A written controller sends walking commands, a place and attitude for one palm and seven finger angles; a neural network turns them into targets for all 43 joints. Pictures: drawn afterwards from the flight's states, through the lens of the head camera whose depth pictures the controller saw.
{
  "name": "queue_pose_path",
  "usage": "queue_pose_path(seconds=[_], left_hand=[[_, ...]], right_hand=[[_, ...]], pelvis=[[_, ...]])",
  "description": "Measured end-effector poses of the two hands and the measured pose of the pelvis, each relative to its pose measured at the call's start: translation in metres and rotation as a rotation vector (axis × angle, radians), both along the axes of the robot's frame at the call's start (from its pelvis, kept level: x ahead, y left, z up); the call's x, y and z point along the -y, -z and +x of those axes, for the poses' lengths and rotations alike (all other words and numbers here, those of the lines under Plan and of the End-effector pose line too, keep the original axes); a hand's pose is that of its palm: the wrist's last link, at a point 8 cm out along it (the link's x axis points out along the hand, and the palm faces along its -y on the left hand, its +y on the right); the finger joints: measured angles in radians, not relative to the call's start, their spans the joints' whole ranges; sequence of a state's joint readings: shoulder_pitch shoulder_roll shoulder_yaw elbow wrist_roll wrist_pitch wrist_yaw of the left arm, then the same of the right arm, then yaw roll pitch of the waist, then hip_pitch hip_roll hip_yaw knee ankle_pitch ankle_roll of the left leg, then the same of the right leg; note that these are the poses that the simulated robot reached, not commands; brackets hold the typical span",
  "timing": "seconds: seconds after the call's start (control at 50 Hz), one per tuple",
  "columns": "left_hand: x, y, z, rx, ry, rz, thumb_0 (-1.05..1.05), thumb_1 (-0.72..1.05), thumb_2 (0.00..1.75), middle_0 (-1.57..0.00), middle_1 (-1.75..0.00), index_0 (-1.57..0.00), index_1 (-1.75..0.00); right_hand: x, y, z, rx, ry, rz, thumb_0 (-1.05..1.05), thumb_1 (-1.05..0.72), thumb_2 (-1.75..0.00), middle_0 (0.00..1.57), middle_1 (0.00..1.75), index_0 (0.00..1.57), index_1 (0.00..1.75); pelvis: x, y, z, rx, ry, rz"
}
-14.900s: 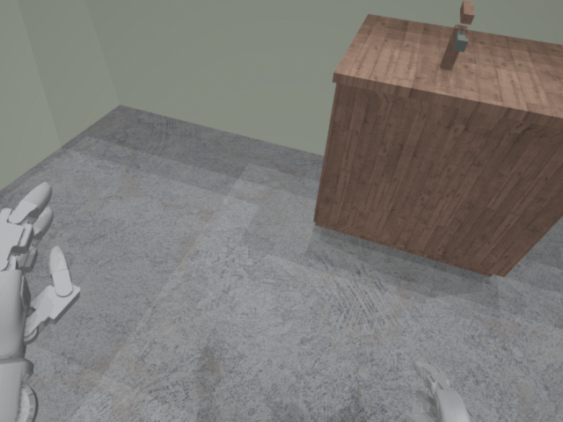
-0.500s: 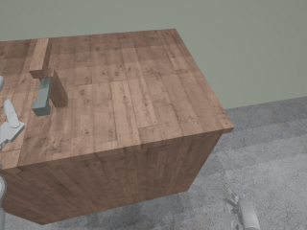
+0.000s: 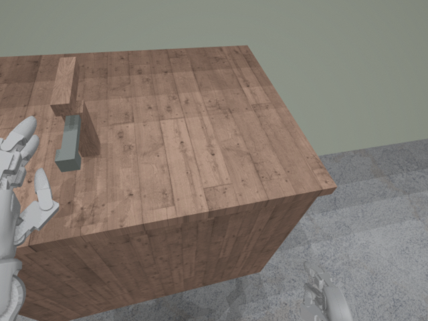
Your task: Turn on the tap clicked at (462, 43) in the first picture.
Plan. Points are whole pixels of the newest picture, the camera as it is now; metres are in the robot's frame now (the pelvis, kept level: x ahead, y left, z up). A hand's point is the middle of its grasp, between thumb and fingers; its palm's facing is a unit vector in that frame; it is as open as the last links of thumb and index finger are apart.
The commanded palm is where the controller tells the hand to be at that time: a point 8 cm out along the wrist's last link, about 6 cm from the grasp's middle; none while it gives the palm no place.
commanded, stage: come to a stop and stand still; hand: left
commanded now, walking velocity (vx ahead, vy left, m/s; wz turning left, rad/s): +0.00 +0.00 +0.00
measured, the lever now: (68, 159) +0.32 +0.27 +0.13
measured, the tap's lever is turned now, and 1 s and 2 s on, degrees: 0 0 0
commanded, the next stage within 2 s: look again from close up in 0.28 s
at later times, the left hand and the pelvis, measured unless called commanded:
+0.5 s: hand (54, 209) +0.22 +0.24 +0.16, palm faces +0.38 -0.85 -0.36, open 7.4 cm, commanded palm +0.16 +0.27 +0.18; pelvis +0.00 -0.01 +0.00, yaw +1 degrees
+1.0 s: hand (50, 192) +0.23 +0.24 +0.18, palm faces +0.40 -0.83 -0.38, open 7.4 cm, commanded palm +0.15 +0.27 +0.18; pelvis -0.01 -0.01 +0.00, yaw +0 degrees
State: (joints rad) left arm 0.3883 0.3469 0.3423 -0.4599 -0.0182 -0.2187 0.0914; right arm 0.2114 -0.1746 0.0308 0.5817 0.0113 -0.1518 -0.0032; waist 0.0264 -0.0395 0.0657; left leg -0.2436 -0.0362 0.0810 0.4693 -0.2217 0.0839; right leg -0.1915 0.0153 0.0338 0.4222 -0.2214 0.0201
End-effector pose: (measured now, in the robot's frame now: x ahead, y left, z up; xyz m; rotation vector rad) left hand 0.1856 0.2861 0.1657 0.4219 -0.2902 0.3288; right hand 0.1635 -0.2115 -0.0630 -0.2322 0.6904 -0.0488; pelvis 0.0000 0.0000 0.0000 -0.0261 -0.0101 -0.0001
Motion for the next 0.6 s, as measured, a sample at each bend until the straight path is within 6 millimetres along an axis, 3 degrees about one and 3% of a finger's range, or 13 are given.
queue_pose_path(seconds=[0.12, 0.22, 0.6], left_hand=[[-0.002, -0.004, 0.004, -0.004, 0.007, 0.016, 0.01, 0.89, 0.90, -0.21, -0.30, -0.21, -0.30], [-0.004, -0.009, 0.001, 0.005, -0.008, 0.022, 0.01, 0.89, 0.90, -0.21, -0.30, -0.21, -0.30], [0.007, -0.003, -0.006, -0.042, -0.023, -0.002, 0.01, 0.89, 0.90, -0.21, -0.30, -0.21, -0.30]], right_hand=[[-0.005, -0.010, 0.024, 0.047, -0.014, 0.001, 0.02, -0.91, -0.90, 0.21, 0.30, 0.20, 0.30], [-0.002, -0.014, 0.031, 0.056, -0.018, -0.005, 0.02, -0.91, -0.90, 0.21, 0.30, 0.20, 0.30], [0.020, -0.001, 0.002, -0.023, 0.035, -0.018, 0.02, -0.91, -0.90, 0.21, 0.30, 0.20, 0.30]], pelvis=[[0.000, 0.000, 0.004, 0.003, -0.003, 0.001], [0.001, -0.001, 0.006, 0.004, -0.006, 0.000], [0.010, -0.003, 0.002, 0.006, -0.011, 0.000]])
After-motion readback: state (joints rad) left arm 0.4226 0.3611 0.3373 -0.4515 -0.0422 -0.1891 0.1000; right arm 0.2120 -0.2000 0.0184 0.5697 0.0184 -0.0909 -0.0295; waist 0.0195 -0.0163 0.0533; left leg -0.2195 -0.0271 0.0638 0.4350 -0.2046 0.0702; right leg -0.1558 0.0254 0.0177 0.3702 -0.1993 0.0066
